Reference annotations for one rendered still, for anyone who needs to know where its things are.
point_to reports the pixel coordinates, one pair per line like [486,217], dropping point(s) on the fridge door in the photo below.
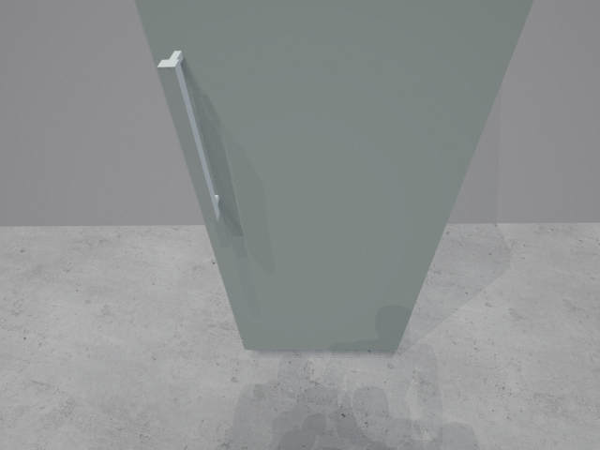
[337,135]

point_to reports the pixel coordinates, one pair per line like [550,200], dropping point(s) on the handle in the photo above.
[174,85]

